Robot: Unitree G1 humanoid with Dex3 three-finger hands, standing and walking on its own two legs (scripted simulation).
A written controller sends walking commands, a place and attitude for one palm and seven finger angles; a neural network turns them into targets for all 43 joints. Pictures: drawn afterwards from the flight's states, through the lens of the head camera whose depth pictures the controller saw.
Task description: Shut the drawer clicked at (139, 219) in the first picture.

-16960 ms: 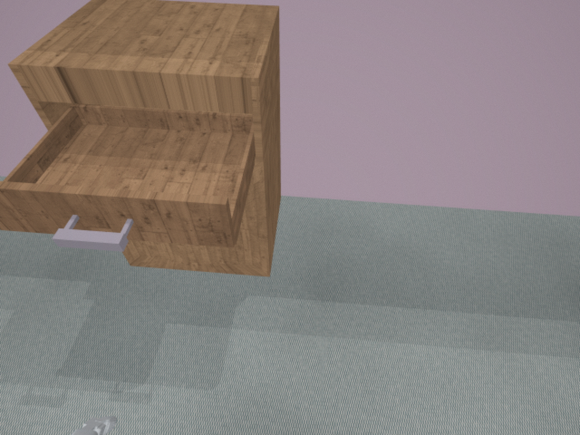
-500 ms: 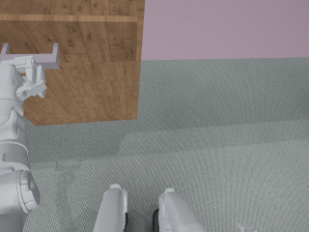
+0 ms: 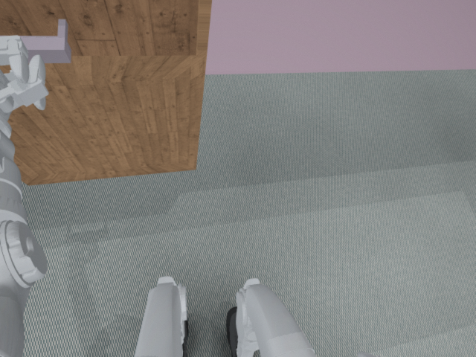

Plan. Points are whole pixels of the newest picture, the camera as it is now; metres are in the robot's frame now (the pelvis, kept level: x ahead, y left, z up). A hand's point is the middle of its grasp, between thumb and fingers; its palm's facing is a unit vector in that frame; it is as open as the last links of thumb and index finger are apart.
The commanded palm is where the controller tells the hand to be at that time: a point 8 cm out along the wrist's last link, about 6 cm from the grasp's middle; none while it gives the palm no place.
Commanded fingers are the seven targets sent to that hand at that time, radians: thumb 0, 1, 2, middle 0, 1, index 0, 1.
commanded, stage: push the drawer shut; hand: left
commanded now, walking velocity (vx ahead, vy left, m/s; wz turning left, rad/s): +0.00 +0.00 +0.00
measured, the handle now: (18, 37) +0.59 +0.30 +0.05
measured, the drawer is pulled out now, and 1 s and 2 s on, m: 0.02 0.00 0.00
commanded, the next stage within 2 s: pull the fist back off the drawer in 0.50 s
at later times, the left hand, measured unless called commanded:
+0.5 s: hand (32, 67) +0.54 +0.28 +0.05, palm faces +0.13 -0.99 -0.07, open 3.2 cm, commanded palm +0.59 +0.27 +0.06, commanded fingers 0.00 0.90 0.90 -1.40 -1.60 -1.40 -1.60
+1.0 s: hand (30, 68) +0.54 +0.28 +0.05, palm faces +0.11 -0.99 -0.05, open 3.2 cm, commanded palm +0.54 +0.28 +0.06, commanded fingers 0.00 0.90 0.90 -1.40 -1.60 -1.40 -1.60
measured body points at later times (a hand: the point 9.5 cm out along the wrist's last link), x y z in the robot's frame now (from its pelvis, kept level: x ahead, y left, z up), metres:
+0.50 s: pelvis -0.01 -0.01 -0.01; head +0.18 +0.06 +0.39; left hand +0.53 +0.33 +0.06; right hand +0.00 -0.27 -0.10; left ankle +0.06 +0.09 -0.60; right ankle +0.03 -0.11 -0.60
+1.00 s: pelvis -0.02 +0.00 -0.02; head +0.18 +0.06 +0.39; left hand +0.53 +0.33 +0.06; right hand -0.01 -0.26 -0.10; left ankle +0.06 +0.09 -0.60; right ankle +0.03 -0.11 -0.60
